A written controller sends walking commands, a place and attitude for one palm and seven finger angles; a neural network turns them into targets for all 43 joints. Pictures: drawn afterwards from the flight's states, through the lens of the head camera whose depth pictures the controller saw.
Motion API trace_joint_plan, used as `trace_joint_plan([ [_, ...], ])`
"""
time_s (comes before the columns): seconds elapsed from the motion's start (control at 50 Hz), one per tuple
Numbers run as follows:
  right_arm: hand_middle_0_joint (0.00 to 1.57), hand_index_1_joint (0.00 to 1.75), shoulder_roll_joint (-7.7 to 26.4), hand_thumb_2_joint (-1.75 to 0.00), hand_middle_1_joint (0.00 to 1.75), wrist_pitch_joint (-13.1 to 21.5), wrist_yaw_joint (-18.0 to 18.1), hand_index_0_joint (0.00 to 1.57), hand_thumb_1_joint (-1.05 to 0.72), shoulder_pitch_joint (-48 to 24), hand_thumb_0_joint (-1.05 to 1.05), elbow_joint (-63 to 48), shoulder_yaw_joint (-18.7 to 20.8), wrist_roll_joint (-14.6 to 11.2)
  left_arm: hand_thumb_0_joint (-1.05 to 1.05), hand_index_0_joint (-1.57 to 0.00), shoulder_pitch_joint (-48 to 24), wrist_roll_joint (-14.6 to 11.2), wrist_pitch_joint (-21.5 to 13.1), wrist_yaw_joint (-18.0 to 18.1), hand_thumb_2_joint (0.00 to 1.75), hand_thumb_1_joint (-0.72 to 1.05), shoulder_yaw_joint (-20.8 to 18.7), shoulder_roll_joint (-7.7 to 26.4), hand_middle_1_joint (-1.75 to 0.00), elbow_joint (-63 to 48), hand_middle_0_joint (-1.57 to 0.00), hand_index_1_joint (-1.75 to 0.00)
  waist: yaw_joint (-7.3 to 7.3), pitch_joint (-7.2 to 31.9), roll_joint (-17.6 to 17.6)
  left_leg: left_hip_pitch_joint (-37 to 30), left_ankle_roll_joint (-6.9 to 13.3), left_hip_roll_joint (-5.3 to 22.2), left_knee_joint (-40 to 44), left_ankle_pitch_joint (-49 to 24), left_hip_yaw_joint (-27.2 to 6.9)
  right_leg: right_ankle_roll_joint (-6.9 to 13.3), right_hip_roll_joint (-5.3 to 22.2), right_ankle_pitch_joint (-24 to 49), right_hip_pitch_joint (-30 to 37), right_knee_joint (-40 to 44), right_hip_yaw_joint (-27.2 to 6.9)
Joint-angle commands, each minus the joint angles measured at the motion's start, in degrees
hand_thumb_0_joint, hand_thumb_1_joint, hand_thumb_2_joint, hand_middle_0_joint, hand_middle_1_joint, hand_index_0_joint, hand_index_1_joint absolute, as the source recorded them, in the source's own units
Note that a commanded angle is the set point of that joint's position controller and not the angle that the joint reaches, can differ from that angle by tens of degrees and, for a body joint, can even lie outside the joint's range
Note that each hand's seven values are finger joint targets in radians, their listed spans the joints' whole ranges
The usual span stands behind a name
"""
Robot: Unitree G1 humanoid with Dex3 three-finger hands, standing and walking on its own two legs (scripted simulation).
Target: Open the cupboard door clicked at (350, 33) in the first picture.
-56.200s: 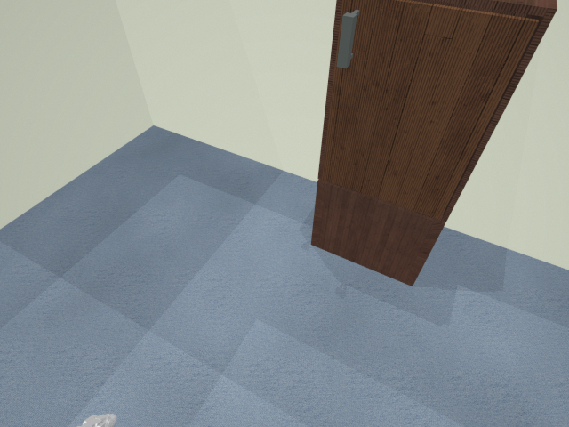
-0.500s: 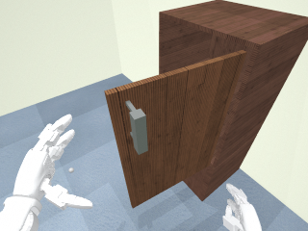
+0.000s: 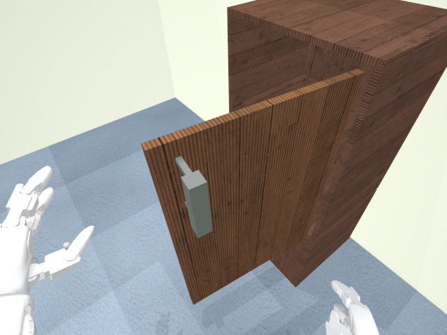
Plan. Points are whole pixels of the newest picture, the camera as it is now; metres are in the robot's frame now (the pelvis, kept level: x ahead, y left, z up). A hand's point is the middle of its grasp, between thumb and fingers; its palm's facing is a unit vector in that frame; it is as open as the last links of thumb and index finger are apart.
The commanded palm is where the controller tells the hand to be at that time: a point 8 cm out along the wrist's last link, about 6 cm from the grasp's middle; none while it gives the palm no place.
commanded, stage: draw the hand back to the body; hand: left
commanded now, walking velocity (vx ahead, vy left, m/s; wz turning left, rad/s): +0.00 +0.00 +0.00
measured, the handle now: (191, 196) +0.28 +0.09 +0.15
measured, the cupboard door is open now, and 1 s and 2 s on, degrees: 82 82 82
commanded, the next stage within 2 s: step back with the hand held close in 0.50 s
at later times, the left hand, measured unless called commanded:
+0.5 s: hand (63, 242) +0.19 +0.25 +0.15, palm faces +0.44 -0.81 -0.39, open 7.5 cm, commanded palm +0.14 +0.29 +0.17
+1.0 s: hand (45, 266) +0.16 +0.26 +0.13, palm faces +0.31 -0.81 -0.49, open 7.4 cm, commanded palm +0.10 +0.31 +0.17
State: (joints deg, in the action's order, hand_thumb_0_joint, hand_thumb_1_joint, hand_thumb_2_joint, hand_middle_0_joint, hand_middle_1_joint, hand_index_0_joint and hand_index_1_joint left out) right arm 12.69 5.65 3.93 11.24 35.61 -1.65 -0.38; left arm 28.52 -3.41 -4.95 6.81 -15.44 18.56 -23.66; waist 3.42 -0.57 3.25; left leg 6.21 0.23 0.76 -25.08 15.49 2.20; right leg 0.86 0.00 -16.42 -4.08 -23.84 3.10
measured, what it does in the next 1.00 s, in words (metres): stands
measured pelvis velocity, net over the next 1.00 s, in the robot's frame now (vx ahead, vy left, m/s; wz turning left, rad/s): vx -0.04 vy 0.01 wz -0.02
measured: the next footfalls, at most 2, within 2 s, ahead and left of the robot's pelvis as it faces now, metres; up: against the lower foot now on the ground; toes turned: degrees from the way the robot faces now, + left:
right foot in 1.70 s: -0.23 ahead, -0.09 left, +0.00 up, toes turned -2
left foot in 1.86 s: -0.08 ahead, +0.11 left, +0.00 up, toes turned -2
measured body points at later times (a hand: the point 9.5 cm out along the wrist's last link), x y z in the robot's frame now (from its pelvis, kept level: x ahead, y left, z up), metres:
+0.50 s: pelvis +0.00 -0.01 +0.00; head -0.01 -0.03 +0.45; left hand +0.16 +0.29 +0.17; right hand +0.19 -0.23 -0.09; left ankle -0.02 +0.11 -0.74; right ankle -0.03 -0.11 -0.74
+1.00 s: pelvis -0.04 +0.01 +0.00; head -0.01 +0.01 +0.45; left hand +0.14 +0.30 +0.16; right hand +0.13 -0.24 -0.09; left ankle -0.02 +0.11 -0.74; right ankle -0.03 -0.11 -0.74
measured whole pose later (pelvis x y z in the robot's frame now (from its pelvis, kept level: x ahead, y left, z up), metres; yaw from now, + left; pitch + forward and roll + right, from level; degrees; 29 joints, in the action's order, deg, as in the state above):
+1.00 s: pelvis -0.04 +0.01 +0.00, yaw -1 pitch +0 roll -1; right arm 13.5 -1.4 4.6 9.7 31.4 0.9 -1.7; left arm 33.0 -3.8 -6.0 7.2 -21.0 24.5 -28.9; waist 0.8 -3.5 0.5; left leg 16.0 1.1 1.2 -28.9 13.0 3.2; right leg 0.1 -0.2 -13.0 -14.0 -26.8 2.1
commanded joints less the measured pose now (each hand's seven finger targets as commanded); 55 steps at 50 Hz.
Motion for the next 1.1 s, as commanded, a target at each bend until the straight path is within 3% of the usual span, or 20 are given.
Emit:
trace_joint_plan([
  [0.0, 0.2, 0.3, 5.7, -0.9, 0.3, 2.0, 0.6, 0.2, -0.9, -7.3, 0.0, -9.4, 2.8, -0.2, 0.0, -0.19, -4.2, -0.1, -3.7, 1.3, 0.82, 0.73, -9.1, 10.8, -0.3, -11.2, -0.19, -0.3, 0.41, 4.5, 0.1, -2.7, 0.9, 0.4, 2.2, -19.8, -1.5, 0.2, 0.6, 18.7, -0.8, 3.3, -1.1],
  [0.1, 0.2, 0.3, 6.0, -0.9, 0.3, 1.5, 0.4, 0.2, -0.9, -6.9, 0.0, -9.1, 3.1, -0.2, 0.0, -0.2, -6.1, -0.2, -3.5, 1.4, 0.9, 0.9, -10.4, 11.9, -0.3, -10.9, -0.2, -0.3, 0.11, 5.1, 2.5, -4.1, 0.9, 0.5, 1.6, -23.3, -1.1, 0.1, 0.7, 21.7, -0.7, 3.4, -1.4],
  [0.24, 0.2, 0.3, 6.5, -0.9, 0.3, 0.8, 0.1, 0.2, -0.9, -7.3, 0.0, -9.4, 3.4, -0.2, 0.0, -0.2, -5.5, -0.4, -2.9, 1.0, 0.9, 0.9, -8.6, 10.5, -0.3, -9.1, -0.2, -0.3, -0.02, 4.4, -2.1, -3.6, 1.2, 0.4, 2.2, -21.4, -1.2, -0.3, 0.4, 20.6, -1.0, 3.9, -1.1],
  [0.38, 0.2, 0.3, 6.3, -0.9, 0.3, 0.9, 0.4, 0.2, -0.9, -7.7, 0.0, -9.3, 3.2, -0.3, 0.0, -0.2, -7.3, -0.3, -3.6, 1.2, 0.9, 0.9, -10.3, 12.8, -0.3, -10.2, -0.2, -0.3, 0.22, 4.6, 0.2, -3.7, 1.0, 0.2, 2.4, -19.0, -1.3, 0.0, 0.5, 18.9, -0.8, 4.7, -1.4],
  [0.44, 0.2, 0.3, 6.1, -0.9, 0.3, 1.1, 0.3, 0.2, -0.9, -7.6, 0.0, -9.3, 3.1, -0.3, 0.0, -0.2, -6.6, -0.4, -3.6, 1.1, 0.9, 0.9, -9.4, 11.5, -0.3, -10.3, -0.2, -0.3, 0.06, 4.9, 1.2, -4.1, 1.1, 0.1, 2.4, -18.9, -1.0, -0.1, 0.5, 18.7, -1.1, 4.9, -1.5],
  [0.5, 0.2, 0.3, 6.1, -0.9, 0.3, 1.0, 0.4, 0.2, -0.9, -7.8, 0.0, -9.1, 3.1, -0.3, 0.0, -0.2, -6.4, -0.6, -3.5, 1.0, 0.9, 0.9, -9.4, 11.2, -0.3, -8.6, -0.2, -0.3, -0.06, 2.9, -1.0, -3.1, 1.2, 0.1, 2.9, -16.8, -1.1, -0.2, 0.4, 17.0, -1.7, 5.6, -1.5],
  [0.56, 0.2, 0.3, 6.2, -0.9, 0.3, 1.1, 0.3, 0.2, -0.9, -7.8, 0.0, -9.0, 3.2, -0.4, 0.0, -0.2, -6.9, -0.5, -3.8, 0.8, 0.9, 0.9, -9.0, 11.0, -0.3, -8.3, -0.2, -0.3, -0.12, 3.0, -0.9, -3.5, 1.3, 0.1, 2.8, -16.3, -0.9, -0.2, 0.4, 16.4, -2.0, 6.0, -1.8],
  [0.58, 0.2, 0.3, 6.3, -0.9, 0.3, 1.1, 0.4, 0.2, -0.9, -7.9, 0.0, -8.8, 3.2, -0.4, 0.0, -0.2, -7.5, -0.5, -3.8, 0.8, 0.9, 0.9, -9.4, 11.6, -0.3, -7.8, -0.2, -0.3, -0.11, 2.4, -0.3, -3.3, 1.2, 0.2, 3.0, -15.7, -1.0, -0.1, 0.5, 15.8, -2.2, 6.2, -1.7],
  [0.6, 0.2, 0.3, 6.3, -0.9, 0.3, 1.5, 0.4, 0.2, -0.9, -8.2, 0.0, -9.6, 3.3, -0.6, 0.0, -0.2, -9.9, -0.6, -4.5, 1.1, 0.9, 0.9, -10.9, 13.7, -0.3, -13.7, -0.2, -0.3, 0.19, 4.8, 1.9, -4.0, 1.2, 0.1, 2.8, -15.6, -1.2, -0.1, 0.6, 15.6, -1.3, 6.1, -2.1],
  [0.62, 0.2, 0.3, 7.0, -0.9, 0.3, 0.3, 0.1, 0.2, -0.9, -6.9, 0.0, -10.5, 3.2, -0.9, 0.0, -0.2, -12.4, -0.7, -6.4, 1.2, 0.9, 0.9, -18.6, 21.1, -0.3, -14.9, -0.2, -0.3, -1.68, -1.2, -0.9, 0.4, 2.3, 1.2, 0.2, -12.7, -2.3, -0.2, 3.6, 19.8, -7.3, 8.9, -7.2],
  [0.64, 0.2, 0.3, 6.3, -0.9, 0.3, -0.5, 0.0, 0.2, -0.9, -7.1, 0.0, -9.3, 3.3, -0.7, 0.0, -0.2, -7.2, -0.6, -6.5, 0.4, 0.9, 0.9, -14.4, 15.9, -0.3, -10.3, -0.2, -0.3, -2.1, 0.1, -3.9, 0.7, 2.2, 1.0, -1.1, -11.8, -2.7, -0.2, 5.2, 21.6, -6.5, 8.5, -7.5],
  [0.66, 0.2, 0.3, 6.2, -0.9, 0.3, -1.2, -0.1, 0.2, -0.9, -7.5, 0.0, -9.9, 3.5, -0.7, 0.0, -0.2, -3.8, -0.3, -5.9, 0.1, 0.9, 0.9, -12.7, 14.4, -0.3, -8.9, -0.2, -0.3, -2.03, 0.1, -5.5, 0.3, 2.2, 1.0, -1.8, -12.1, -2.2, -0.5, 5.7, 23.6, -7.5, 8.3, -7.7],
  [0.72, 0.2, 0.3, 6.8, -0.9, 0.3, -2.7, -0.1, 0.2, -0.9, -6.6, 0.0, -10.8, 4.1, -0.8, 0.0, -0.2, 0.7, -0.3, -5.4, 0.1, 0.9, 0.9, -11.1, 12.2, -0.3, -8.5, -0.2, -0.3, -2.36, 4.1, -3.4, 0.5, 1.8, 2.1, -2.3, -17.0, -1.8, -0.9, 6.0, 26.8, -5.8, 5.0, -5.8],
  [0.76, 0.2, 0.3, 7.1, -0.9, 0.3, -3.6, -0.2, 0.2, -0.9, -6.2, 0.0, -11.6, 4.6, -1.1, 0.0, -0.2, 2.2, -0.3, -4.9, 0.3, 0.9, 0.9, -11.1, 12.3, -0.3, -9.3, -0.2, -0.3, -2.57, 6.4, -3.8, 0.4, 1.7, 2.9, -3.0, -19.8, -1.6, -1.4, 5.9, 28.2, -5.8, 3.6, -5.5],
  [0.78, 0.2, 0.3, 7.3, -0.9, 0.3, -4.0, 0.1, 0.2, -0.9, -6.6, 0.0, -11.4, 4.9, -1.1, 0.0, -0.2, 2.7, -0.2, -5.0, 0.8, 0.9, 0.9, -12.5, 14.1, -0.3, -10.6, -0.2, -0.3, -2.4, 7.8, -1.7, 0.2, 1.7, 3.3, -2.5, -21.7, -1.8, -1.3, 5.9, 29.3, -4.9, 2.6, -5.1],
  [0.84, 0.2, 0.3, 6.9, -0.9, 0.3, -4.8, 0.5, 0.2, -0.9, -6.5, 0.0, -12.9, 5.0, -1.4, 0.0, -0.2, 2.5, -0.3, -4.8, 1.4, 0.9, 0.9, -13.5, 15.2, -0.3, -14.3, -0.2, -0.3, -2.64, 9.9, -4.4, 1.2, 1.5, 4.1, -3.0, -23.6, -2.3, -1.4, 5.4, 28.9, -4.8, 0.4, -4.9],
  [0.88, 0.2, 0.3, 7.1, -0.9, 0.3, -4.7, 1.1, 0.2, -0.9, -6.8, 0.0, -12.8, 5.1, -1.3, 0.0, -0.2, 1.8, -0.2, -5.4, 2.2, 0.9, 0.9, -15.7, 18.1, -0.3, -17.7, -0.2, -0.3, -2.54, 10.6, -1.1, 2.5, 1.7, 4.6, -2.3, -24.0, -3.6, -1.1, 5.4, 27.3, -4.5, -1.1, -4.8],
  [0.98, 0.2, 0.3, 7.1, -0.9, 0.3, -3.8, 1.5, 0.2, -0.9, -6.6, 0.0, -13.4, 5.1, -1.1, 0.0, -0.2, 4.5, -0.1, -6.1, 3.0, 0.9, 0.9, -17.1, 18.0, -0.3, -19.9, -0.2, -0.3, -2.19, 9.9, 4.1, 10.2, 2.6, 7.0, 1.3, -18.1, -6.4, -1.4, 3.0, 18.2, -2.6, -5.1, -4.4],
  [1.08, 0.2, 0.3, 7.5, -0.9, 0.3, -2.7, 1.1, 0.2, -0.9, -5.2, 0.0, -13.0, 5.1, -1.0, 0.0, -0.2, 5.9, 0.1, -6.7, 3.1, 0.9, 0.9, -16.2, 15.2, -0.3, -16.9, -0.2, -0.3, -3.01, 5.9, 4.1, 19.6, 3.1, 7.7, 3.1, -1.6, -7.7, -0.7, 2.9, 8.6, -3.6, -6.4, -5.4],
])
